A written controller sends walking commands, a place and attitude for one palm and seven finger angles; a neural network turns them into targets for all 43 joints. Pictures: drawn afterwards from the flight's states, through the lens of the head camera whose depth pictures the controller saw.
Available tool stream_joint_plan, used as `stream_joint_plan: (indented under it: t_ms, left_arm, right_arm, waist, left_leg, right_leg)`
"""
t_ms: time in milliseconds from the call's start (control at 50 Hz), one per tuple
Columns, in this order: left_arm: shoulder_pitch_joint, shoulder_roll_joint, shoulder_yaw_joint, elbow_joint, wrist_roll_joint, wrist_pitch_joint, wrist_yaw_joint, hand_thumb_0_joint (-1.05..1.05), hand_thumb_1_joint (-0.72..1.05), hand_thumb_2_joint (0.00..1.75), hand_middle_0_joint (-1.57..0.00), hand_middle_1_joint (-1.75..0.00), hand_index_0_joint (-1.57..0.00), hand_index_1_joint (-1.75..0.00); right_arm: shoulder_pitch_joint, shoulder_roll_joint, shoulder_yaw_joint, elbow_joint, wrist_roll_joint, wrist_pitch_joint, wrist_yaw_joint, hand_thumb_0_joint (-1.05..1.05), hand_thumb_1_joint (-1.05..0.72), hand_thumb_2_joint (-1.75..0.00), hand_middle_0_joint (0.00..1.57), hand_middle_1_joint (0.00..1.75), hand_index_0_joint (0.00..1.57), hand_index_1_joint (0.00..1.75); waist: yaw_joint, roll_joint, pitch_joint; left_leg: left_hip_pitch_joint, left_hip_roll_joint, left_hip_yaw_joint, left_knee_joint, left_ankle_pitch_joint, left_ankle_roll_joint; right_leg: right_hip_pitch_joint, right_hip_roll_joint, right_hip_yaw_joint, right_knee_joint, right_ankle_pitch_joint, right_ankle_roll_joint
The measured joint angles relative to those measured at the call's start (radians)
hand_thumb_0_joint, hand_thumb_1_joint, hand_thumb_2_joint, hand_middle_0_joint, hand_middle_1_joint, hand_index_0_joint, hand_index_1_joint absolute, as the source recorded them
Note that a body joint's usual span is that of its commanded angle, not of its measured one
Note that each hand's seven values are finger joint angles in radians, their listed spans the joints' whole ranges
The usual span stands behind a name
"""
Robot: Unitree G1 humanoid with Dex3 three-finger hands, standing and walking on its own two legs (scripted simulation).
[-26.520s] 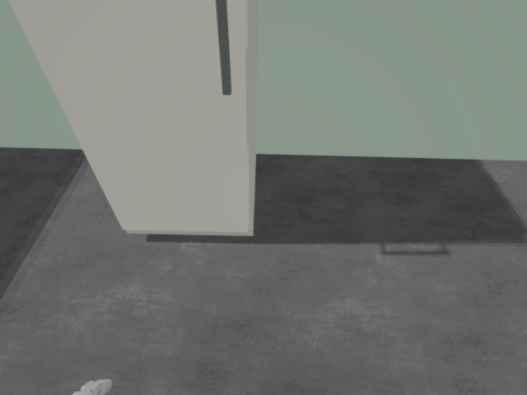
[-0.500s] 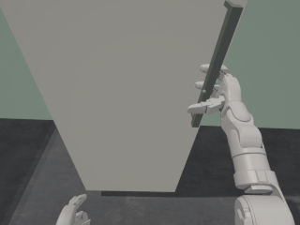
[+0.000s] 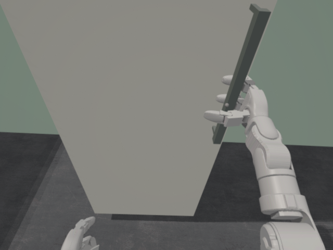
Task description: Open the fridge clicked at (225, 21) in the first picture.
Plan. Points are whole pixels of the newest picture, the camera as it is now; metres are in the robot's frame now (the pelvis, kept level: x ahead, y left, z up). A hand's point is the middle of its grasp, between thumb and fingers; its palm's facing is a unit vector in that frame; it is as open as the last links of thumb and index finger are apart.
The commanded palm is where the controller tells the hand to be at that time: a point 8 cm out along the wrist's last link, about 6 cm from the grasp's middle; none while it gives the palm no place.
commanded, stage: grip the handle and tug to test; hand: right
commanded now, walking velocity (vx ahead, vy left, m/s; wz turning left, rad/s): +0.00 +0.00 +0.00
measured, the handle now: (231, 87) +0.46 -0.12 +0.20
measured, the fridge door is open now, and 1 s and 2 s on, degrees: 0 0 7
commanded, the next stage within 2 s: pull the door a little, standing still in 1.14 s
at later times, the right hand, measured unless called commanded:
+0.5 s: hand (226, 104) +0.40 -0.10 +0.19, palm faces -0.03 +1.00 +0.01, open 5.5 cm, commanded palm +0.38 -0.15 +0.19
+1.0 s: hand (225, 105) +0.40 -0.10 +0.19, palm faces -0.04 +1.00 +0.01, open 5.6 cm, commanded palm +0.36 -0.16 +0.19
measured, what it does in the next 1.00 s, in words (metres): stands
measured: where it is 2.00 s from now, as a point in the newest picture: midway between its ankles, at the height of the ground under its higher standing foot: outside the picture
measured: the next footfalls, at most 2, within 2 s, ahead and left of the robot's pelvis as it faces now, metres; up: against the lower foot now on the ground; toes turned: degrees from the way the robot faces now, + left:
none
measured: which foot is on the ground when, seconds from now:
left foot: down 0.00-1.00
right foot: down 0.00-1.00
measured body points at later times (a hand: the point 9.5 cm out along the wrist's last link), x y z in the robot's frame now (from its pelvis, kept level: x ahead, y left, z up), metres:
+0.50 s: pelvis +0.00 +0.00 +0.00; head -0.02 +0.01 +0.45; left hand +0.15 +0.23 -0.11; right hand +0.40 -0.15 +0.19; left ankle -0.02 +0.07 -0.74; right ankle +0.00 -0.09 -0.74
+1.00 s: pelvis +0.01 +0.00 +0.00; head -0.01 +0.02 +0.45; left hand +0.16 +0.24 -0.10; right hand +0.40 -0.15 +0.19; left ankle -0.02 +0.07 -0.74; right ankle +0.00 -0.09 -0.74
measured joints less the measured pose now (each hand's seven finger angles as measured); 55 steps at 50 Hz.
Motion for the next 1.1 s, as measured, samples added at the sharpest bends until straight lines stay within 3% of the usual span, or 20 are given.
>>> stream_joint_plan:
  t_ms: [420,820,1100]
  left_arm:
    - [0.006,-0.006,-0.003,0.008,0.003,0.001,0.002,0.01,0.91,0.89,-0.2,-0.3,-0.2,-0.29]
    - [0.0,-0.007,-0.005,0.002,0.006,-0.001,-0.002,0.01,0.91,0.89,-0.2,-0.3,-0.2,-0.29]
    - [-0.012,0.003,-0.003,-0.042,0.005,0.03,-0.014,0.01,0.91,0.89,-0.2,-0.3,-0.2,-0.29]
  right_arm:
    - [-0.027,0.007,0.021,0.033,-0.008,-0.017,-0.017,0.01,-0.71,-0.82,0.41,1.37,0.42,1.37]
    - [-0.008,0.001,0.008,0.02,-0.009,-0.014,-0.011,0.01,-0.72,-0.8,0.39,1.39,0.4,1.39]
    - [0.112,-0.009,-0.018,-0.155,-0.003,0.035,0.0,0.01,-0.75,-0.77,0.35,1.4,0.35,1.39]
  waist:
    - [-0.002,0.0,0.011]
    - [0.002,0.002,0.004]
    - [0.011,0.001,-0.005]
  left_leg:
    - [0.003,0.006,0.007,-0.002,-0.002,-0.003]
    - [0.008,0.002,-0.001,-0.007,0.0,-0.001]
    - [0.018,-0.006,-0.023,-0.011,-0.012,0.003]
  right_leg:
    - [-0.001,0.006,0.008,-0.001,0.0,-0.003]
    - [0.008,0.002,0.0,-0.008,0.001,-0.001]
    - [0.027,-0.006,-0.019,-0.017,-0.017,0.004]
